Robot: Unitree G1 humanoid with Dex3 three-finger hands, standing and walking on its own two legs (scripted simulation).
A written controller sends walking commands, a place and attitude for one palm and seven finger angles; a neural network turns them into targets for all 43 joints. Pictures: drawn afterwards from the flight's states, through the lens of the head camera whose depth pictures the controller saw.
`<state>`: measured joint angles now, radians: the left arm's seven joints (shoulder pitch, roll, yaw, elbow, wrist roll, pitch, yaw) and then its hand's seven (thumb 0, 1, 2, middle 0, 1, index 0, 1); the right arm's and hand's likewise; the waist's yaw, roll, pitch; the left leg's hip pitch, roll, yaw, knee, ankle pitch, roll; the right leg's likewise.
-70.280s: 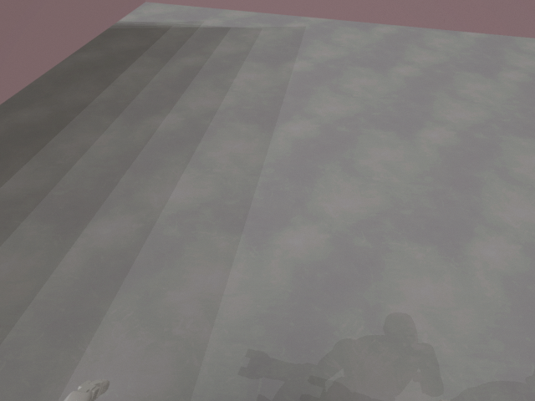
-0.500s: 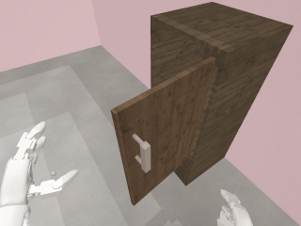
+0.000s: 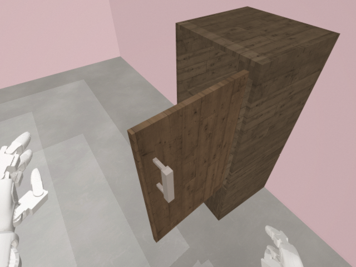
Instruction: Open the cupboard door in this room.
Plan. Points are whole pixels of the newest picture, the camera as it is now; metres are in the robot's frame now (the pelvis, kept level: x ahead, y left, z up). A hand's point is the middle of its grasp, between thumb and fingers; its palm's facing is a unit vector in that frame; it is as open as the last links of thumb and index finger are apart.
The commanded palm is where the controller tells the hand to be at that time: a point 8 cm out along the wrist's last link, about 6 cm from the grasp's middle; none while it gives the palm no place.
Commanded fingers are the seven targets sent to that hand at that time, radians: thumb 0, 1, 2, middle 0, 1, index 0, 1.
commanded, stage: draw the hand back to the body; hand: left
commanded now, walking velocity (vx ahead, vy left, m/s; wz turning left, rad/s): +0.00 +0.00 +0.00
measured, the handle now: (163, 180) +0.32 +0.09 +0.01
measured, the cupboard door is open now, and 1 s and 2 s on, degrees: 96 96 96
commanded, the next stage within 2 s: step back with the hand held close in 0.14 s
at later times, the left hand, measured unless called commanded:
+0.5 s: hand (54, 193) +0.19 +0.24 +0.15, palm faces +0.39 -0.80 -0.46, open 7.4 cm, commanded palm +0.13 +0.28 +0.17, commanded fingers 0.00 0.90 0.90 -0.20 -0.30 -0.20 -0.30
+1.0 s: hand (1, 234) +0.11 +0.28 +0.15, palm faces +0.46 -0.74 -0.48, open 7.4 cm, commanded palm +0.05 +0.32 +0.17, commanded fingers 0.00 0.90 0.90 -0.20 -0.30 -0.20 -0.30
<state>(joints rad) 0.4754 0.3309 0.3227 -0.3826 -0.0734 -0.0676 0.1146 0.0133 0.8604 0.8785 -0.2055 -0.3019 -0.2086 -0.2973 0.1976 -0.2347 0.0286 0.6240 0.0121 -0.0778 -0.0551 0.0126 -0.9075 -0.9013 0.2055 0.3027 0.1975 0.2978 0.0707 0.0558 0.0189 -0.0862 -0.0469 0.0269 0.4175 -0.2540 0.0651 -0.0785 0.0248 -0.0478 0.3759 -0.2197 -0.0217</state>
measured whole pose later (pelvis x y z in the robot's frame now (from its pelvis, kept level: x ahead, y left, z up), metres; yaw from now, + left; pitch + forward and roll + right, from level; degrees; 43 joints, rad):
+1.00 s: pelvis -0.08 +0.01 -0.02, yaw +1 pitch -1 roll -1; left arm 0.52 0.41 0.44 -0.49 0.00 -0.21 0.15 0.02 0.89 0.89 -0.21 -0.30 -0.22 -0.30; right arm 0.23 -0.22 0.00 0.55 0.01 -0.05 -0.08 0.01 -0.91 -0.90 0.21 0.30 0.20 0.30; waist 0.01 0.00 0.02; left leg -0.39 -0.06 0.03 0.60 -0.21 0.10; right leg -0.33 0.04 0.04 0.63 -0.29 0.01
